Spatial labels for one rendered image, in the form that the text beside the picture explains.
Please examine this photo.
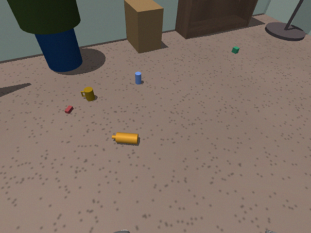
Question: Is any potted plant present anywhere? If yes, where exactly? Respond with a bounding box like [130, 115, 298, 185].
[7, 0, 83, 72]

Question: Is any coat stand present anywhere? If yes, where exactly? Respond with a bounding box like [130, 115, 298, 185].
[265, 0, 306, 41]

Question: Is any bookshelf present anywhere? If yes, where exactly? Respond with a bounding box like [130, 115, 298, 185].
[175, 0, 258, 39]

